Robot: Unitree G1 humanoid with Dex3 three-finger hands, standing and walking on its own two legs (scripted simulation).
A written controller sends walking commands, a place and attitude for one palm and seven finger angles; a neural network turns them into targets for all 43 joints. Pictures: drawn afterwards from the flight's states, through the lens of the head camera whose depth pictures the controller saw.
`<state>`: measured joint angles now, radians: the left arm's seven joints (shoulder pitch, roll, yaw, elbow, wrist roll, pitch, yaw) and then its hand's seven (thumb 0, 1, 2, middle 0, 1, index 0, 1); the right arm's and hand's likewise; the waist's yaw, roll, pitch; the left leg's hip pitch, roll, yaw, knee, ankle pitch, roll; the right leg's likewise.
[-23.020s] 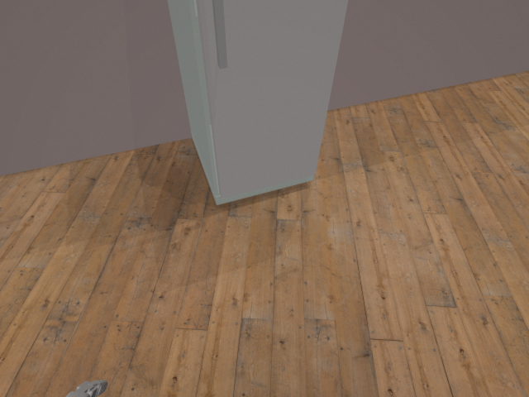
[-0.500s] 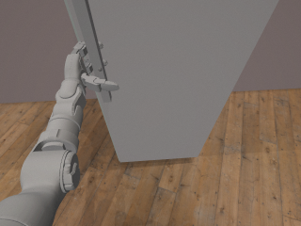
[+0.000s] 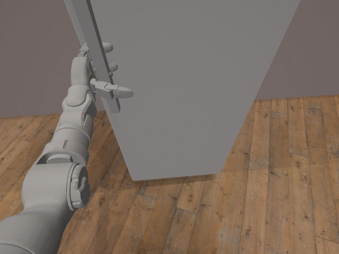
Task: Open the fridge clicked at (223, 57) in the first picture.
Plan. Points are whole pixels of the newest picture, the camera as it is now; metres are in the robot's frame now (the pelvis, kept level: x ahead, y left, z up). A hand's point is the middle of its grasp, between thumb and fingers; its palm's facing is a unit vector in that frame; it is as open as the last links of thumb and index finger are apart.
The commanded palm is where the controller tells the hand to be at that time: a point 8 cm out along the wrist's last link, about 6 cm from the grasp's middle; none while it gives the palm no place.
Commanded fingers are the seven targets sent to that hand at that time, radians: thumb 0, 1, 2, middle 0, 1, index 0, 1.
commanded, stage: slide the fingers in behind the handle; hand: left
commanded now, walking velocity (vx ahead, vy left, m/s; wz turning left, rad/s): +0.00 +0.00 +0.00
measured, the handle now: (93, 29) +0.54 +0.15 +0.24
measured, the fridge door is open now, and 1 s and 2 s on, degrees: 0 0 0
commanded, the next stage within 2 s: grip the handle and tug to test in 0.18 s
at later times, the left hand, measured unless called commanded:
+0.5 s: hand (111, 73) +0.49 +0.12 +0.16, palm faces +0.06 -1.00 -0.02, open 12.8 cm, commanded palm +0.46 +0.17 +0.16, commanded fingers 0.00 0.06 0.54 -0.36 -1.28 -0.36 -1.28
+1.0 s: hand (111, 74) +0.50 +0.13 +0.16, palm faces +0.05 -1.00 +0.00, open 5.6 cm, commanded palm +0.46 +0.18 +0.16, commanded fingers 0.00 0.90 0.90 -0.45 -1.40 -0.45 -1.40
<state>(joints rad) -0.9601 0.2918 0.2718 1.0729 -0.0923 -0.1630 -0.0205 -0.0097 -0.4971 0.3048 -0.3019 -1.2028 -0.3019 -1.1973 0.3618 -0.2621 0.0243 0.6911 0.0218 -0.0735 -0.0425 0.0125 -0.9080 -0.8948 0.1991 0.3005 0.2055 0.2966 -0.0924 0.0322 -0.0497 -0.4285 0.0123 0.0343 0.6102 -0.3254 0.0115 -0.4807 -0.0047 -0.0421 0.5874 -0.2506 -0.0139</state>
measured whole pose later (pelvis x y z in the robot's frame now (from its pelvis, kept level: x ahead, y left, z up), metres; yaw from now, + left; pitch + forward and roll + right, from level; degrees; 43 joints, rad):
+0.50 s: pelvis +0.00 +0.00 +0.00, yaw +1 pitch +9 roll +0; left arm -0.97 0.28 0.23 1.08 -0.10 -0.18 0.00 -0.01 -0.32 0.38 -0.33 -1.23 -0.32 -1.24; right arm 0.38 -0.26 0.02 0.71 0.02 -0.09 -0.04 0.01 -0.91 -0.89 0.20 0.30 0.21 0.30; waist -0.08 0.04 -0.05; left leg -0.44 0.01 0.03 0.61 -0.33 0.01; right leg -0.49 -0.01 -0.05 0.59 -0.26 -0.01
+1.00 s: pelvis +0.01 +0.00 +0.00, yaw +0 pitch +9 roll +0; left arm -0.91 0.28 0.26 1.01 -0.10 -0.16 -0.02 0.01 0.68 0.82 -0.42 -1.38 -0.42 -1.37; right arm 0.36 -0.26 0.02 0.69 0.02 -0.07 -0.04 0.01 -0.91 -0.89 0.20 0.30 0.21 0.30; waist -0.09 0.04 -0.06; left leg -0.41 0.02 0.04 0.60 -0.34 0.01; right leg -0.47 0.00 -0.03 0.58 -0.26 -0.01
